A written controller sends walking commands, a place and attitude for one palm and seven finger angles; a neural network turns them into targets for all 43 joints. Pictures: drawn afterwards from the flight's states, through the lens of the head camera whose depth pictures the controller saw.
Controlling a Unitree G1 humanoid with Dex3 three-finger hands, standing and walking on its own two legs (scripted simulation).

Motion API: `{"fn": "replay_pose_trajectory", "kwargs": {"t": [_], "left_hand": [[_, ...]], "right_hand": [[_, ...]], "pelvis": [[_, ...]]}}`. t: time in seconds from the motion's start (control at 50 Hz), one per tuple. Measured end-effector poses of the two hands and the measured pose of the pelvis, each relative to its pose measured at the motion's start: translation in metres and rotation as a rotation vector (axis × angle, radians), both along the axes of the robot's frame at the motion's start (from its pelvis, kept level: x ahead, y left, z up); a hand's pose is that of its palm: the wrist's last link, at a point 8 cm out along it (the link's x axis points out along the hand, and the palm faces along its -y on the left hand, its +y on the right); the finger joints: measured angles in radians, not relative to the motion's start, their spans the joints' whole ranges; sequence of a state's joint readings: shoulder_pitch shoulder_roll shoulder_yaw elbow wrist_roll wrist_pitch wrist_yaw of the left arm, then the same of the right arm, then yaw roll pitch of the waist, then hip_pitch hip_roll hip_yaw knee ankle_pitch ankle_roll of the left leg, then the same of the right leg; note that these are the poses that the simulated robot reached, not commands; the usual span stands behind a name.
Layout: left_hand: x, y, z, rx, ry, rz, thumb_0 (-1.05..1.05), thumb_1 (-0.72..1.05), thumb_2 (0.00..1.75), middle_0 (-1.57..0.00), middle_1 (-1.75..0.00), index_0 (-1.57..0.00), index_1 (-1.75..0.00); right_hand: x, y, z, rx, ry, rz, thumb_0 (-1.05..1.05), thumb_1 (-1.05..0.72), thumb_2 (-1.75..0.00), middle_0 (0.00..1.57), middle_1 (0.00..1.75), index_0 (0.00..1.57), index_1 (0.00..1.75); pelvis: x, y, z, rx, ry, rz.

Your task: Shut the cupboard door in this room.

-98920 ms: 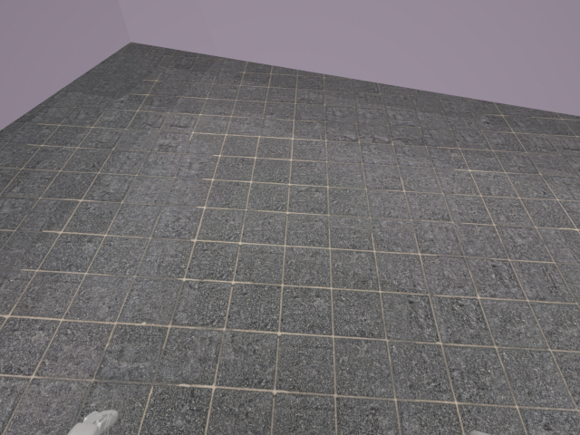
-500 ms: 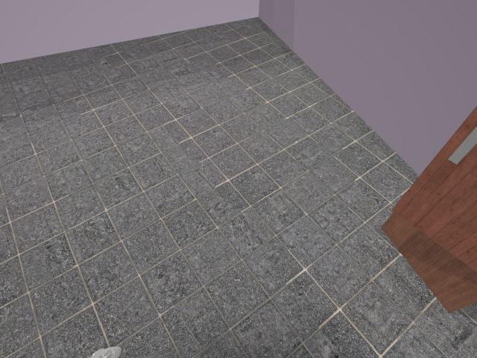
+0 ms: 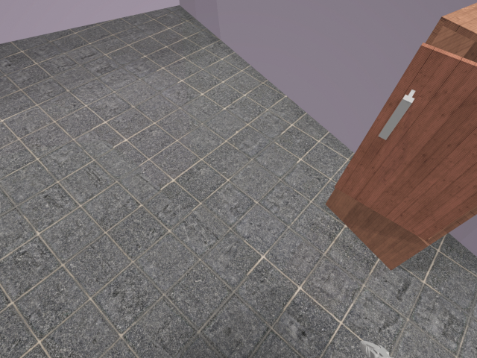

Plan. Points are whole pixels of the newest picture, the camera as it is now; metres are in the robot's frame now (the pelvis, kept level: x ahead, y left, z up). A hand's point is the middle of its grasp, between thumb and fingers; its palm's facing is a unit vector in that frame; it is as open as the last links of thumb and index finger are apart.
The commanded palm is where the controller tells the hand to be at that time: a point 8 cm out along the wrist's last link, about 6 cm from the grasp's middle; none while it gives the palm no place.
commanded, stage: turn to face it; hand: left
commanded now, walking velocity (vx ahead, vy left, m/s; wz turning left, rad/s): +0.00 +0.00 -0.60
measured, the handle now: (397, 114) +0.74 -0.38 -0.03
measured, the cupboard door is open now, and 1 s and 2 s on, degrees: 18 18 18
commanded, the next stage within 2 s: take the last steps up to it in 0.90 s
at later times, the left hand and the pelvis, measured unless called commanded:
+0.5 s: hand (175, 329) +0.18 +0.13 -0.15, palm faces -0.31 -0.91 -0.28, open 7.3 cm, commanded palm none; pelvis +0.00 -0.03 -0.01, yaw -18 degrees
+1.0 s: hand (167, 341) +0.16 +0.14 -0.17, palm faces -0.42 -0.89 -0.17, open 7.3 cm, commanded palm none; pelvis +0.03 -0.01 +0.01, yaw -29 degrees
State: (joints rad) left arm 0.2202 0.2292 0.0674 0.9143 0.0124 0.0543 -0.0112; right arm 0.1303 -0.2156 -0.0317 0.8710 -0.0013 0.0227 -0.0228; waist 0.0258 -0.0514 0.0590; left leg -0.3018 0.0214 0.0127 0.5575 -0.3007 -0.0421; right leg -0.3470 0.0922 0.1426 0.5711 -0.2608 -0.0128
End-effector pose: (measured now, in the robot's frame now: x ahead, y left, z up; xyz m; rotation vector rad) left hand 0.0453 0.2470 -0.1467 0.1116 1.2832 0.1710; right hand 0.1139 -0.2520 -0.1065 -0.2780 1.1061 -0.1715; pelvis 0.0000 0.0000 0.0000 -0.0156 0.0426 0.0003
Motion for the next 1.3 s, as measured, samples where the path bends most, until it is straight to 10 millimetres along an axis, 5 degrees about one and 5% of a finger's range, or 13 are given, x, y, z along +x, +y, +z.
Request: {"fn": "replay_pose_trajectory", "kwargs": {"t": [0.14,0.24,0.42,0.48,0.72,0.96,1.14,1.3], "left_hand": [[0.031,0.023,0.010,0.009,0.005,-0.092,0.00,0.91,0.90,-0.20,-0.30,-0.20,-0.30],[0.062,0.021,0.019,0.033,-0.022,-0.169,0.00,0.91,0.90,-0.19,-0.30,-0.20,-0.30],[0.132,-0.042,0.029,0.068,-0.140,-0.372,0.00,0.91,0.90,-0.19,-0.30,-0.20,-0.30],[0.141,-0.066,0.032,0.080,-0.178,-0.422,0.00,0.91,0.90,-0.19,-0.30,-0.20,-0.30],[0.124,-0.102,0.030,0.019,-0.097,-0.482,0.00,0.91,0.90,-0.20,-0.30,-0.20,-0.30],[0.128,-0.063,0.000,-0.007,0.023,-0.488,0.00,0.91,0.90,-0.20,-0.30,-0.20,-0.30],[0.149,-0.064,0.016,0.029,0.047,-0.570,0.00,0.91,0.90,-0.19,-0.30,-0.20,-0.30],[0.189,-0.139,0.025,0.014,-0.029,-0.710,0.00,0.91,0.90,-0.19,-0.30,-0.20,-0.30]], "right_hand": [[-0.035,0.018,0.010,0.001,0.028,-0.063,0.00,-0.91,-0.90,0.20,0.30,0.20,0.30],[-0.073,0.017,0.004,0.029,0.075,-0.159,0.00,-0.91,-0.90,0.20,0.30,0.20,0.30],[-0.160,-0.018,-0.034,0.095,0.178,-0.368,0.00,-0.91,-0.90,0.20,0.30,0.20,0.30],[-0.177,-0.035,-0.045,0.100,0.214,-0.421,0.01,-0.91,-0.90,0.20,0.30,0.20,0.30],[-0.159,-0.053,-0.014,0.074,0.117,-0.475,0.01,-0.91,-0.90,0.20,0.30,0.20,0.30],[-0.133,-0.009,-0.002,0.037,0.060,-0.501,0.00,-0.91,-0.90,0.20,0.30,0.20,0.30],[-0.169,0.014,-0.005,0.083,0.123,-0.596,0.00,-0.92,-0.90,0.20,0.30,0.20,0.30],[-0.248,0.009,-0.019,0.139,0.245,-0.749,0.00,-0.91,-0.90,0.20,0.30,0.20,0.30]], "pelvis": [[0.002,0.012,0.011,-0.025,-0.020,-0.095],[0.003,0.010,0.014,-0.031,-0.026,-0.161],[0.001,-0.021,-0.005,0.001,-0.042,-0.279],[-0.002,-0.030,-0.009,-0.004,-0.044,-0.310],[0.001,-0.040,0.010,0.014,-0.026,-0.398],[0.025,-0.014,0.005,-0.012,-0.026,-0.492],[0.030,-0.017,0.014,-0.024,-0.019,-0.559],[0.029,-0.055,0.010,-0.011,-0.030,-0.612]]}}
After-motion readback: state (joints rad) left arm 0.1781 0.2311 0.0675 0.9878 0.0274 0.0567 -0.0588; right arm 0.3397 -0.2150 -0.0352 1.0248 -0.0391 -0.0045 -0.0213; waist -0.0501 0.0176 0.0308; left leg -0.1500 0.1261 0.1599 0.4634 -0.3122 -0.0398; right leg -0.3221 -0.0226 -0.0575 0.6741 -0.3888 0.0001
